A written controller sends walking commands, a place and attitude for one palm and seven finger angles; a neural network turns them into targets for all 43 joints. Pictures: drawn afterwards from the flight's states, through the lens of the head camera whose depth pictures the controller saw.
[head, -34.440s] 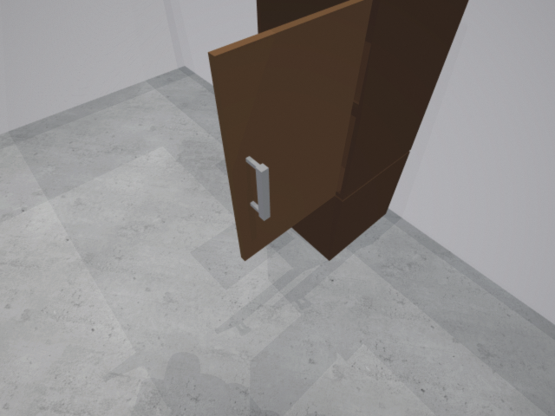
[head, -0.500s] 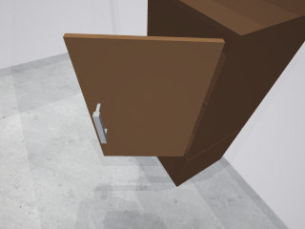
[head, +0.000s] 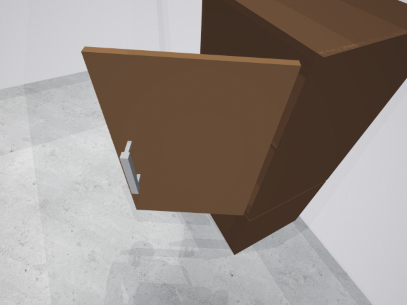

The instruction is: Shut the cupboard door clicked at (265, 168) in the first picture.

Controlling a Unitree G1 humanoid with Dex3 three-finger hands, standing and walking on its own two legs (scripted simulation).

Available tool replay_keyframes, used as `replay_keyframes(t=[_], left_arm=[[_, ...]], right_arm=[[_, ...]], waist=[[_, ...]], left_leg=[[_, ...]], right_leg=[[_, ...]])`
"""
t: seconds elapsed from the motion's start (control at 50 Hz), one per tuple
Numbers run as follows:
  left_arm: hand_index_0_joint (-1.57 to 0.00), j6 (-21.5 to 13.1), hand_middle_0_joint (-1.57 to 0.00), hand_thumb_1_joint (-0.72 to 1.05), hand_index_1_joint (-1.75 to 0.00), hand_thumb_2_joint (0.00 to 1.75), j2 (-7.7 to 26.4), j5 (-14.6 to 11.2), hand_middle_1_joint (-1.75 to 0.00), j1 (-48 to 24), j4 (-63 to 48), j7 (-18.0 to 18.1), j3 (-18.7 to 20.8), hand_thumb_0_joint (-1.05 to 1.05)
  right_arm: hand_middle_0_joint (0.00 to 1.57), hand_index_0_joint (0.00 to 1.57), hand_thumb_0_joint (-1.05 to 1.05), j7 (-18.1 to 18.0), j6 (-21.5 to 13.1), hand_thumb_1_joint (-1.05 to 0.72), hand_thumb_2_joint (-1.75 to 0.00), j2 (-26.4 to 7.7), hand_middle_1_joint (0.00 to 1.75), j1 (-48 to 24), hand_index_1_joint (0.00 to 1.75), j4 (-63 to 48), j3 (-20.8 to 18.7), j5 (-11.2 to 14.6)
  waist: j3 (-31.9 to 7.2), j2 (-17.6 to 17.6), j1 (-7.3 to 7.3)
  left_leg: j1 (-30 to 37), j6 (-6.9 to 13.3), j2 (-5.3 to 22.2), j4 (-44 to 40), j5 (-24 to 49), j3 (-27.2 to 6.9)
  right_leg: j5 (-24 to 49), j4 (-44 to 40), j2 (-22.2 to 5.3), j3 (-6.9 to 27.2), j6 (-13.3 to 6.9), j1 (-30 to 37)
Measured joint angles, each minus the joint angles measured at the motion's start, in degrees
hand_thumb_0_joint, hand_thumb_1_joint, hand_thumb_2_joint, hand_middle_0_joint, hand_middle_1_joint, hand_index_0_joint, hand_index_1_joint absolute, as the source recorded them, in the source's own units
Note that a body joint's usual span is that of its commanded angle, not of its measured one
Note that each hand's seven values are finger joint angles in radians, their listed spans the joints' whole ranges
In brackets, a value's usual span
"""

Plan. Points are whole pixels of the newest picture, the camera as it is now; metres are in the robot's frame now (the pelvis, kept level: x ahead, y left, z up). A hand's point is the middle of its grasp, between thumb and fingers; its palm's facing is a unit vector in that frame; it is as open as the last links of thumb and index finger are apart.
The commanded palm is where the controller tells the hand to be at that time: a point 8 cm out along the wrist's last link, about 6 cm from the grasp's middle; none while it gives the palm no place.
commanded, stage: come to a stop and stand still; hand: left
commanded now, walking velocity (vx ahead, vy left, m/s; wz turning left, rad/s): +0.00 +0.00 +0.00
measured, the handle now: (132, 168) +0.43 +0.22 -0.05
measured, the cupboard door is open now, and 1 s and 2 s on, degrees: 60 60 60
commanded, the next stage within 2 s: look again from close up in 1.04 s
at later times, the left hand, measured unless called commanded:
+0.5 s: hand out of the picture +0.06 +0.19 -0.16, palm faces -0.02 -0.97 -0.23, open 7.4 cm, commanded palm none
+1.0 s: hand out of the picture +0.05 +0.16 -0.17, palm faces +0.00 -0.98 -0.20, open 7.3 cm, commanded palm none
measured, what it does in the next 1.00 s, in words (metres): shifts its weight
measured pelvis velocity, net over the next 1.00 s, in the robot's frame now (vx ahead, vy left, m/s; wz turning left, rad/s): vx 0.05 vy -0.01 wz -0.02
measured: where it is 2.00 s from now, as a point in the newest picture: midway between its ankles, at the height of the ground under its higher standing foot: outside the picture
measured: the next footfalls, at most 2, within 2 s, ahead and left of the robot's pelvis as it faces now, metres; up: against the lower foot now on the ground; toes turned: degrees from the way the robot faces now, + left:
none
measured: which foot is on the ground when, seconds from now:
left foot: down 0.00-1.00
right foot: down 0.00-1.00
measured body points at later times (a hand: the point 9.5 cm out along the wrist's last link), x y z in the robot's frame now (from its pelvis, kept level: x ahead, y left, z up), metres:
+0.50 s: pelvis +0.03 +0.01 +0.01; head +0.04 -0.01 +0.45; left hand +0.06 +0.24 -0.14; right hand +0.03 -0.21 -0.16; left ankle +0.01 +0.09 -0.73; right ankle +0.03 -0.12 -0.73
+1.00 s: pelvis +0.05 -0.01 +0.01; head +0.07 -0.02 +0.46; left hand +0.05 +0.21 -0.15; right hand +0.04 -0.23 -0.16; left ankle +0.01 +0.09 -0.73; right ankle +0.03 -0.12 -0.73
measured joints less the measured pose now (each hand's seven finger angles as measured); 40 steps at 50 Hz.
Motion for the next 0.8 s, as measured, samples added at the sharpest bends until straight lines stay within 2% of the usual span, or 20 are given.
replay_keyframes(t=[0.04,0.1,0.26,0.6,0.8], left_arm=[[-0.20,-0.4,-0.20,0.92,-0.30,0.89,-0.2,-0.1,-0.30,1.2,0.3,0.2,-0.8,0.00],[-0.20,-0.2,-0.20,0.91,-0.30,0.89,-0.3,0.0,-0.30,2.3,0.7,0.0,-1.3,0.00],[-0.20,-0.8,-0.20,0.91,-0.30,0.89,0.3,-0.2,-0.30,2.4,0.6,-0.3,-1.5,0.00],[-0.20,-1.5,-0.20,0.93,-0.30,0.89,-0.4,-0.8,-0.30,-1.2,3.7,-0.1,-2.0,0.01],[-0.20,-1.7,-0.20,0.93,-0.30,0.89,-0.6,-0.8,-0.30,-0.9,5.5,0.1,-1.9,0.01]], right_arm=[[0.20,0.20,0.00,0.4,-0.2,-0.93,-0.90,-0.6,0.30,0.5,0.30,-1.3,0.1,0.0],[0.20,0.20,0.00,0.6,-1.1,-0.92,-0.90,-1.2,0.30,2.3,0.30,-3.0,0.4,-0.2],[0.20,0.20,0.00,0.3,-1.7,-0.94,-0.90,-2.7,0.30,4.7,0.30,-1.9,1.4,-0.2],[0.20,0.20,0.00,0.0,-2.6,-0.91,-0.90,-0.5,0.30,5.4,0.30,5.3,3.1,0.0],[0.20,0.20,0.00,-0.5,-2.8,-0.91,-0.90,0.3,0.30,4.7,0.30,7.5,2.9,0.0]], waist=[[-0.6,0.9,-0.48],[-1.8,2.1,-1.13],[-2.8,3.9,-0.81],[-0.6,2.8,-1.62],[-0.2,2.4,-1.44]], left_leg=[[-0.5,0.0,0.1,1.4,-1.0,0.2],[-0.1,1.1,-0.6,1.8,-1.6,0.5],[3.0,1.6,-1.8,-2.4,-0.6,1.3],[6.6,0.5,-1.3,-6.7,0.0,1.5],[8.0,-0.2,-0.7,-7.3,-0.6,1.3]], right_leg=[[-0.3,0.7,0.0,0.2,0.2,-0.4],[-1.6,2.1,-0.7,0.5,0.3,-0.4],[-1.3,0.2,-1.6,1.5,1.3,1.5],[-1.5,-2.7,-0.7,1.7,0.8,4.2],[-2.1,-3.4,0.0,1.5,0.3,5.6]])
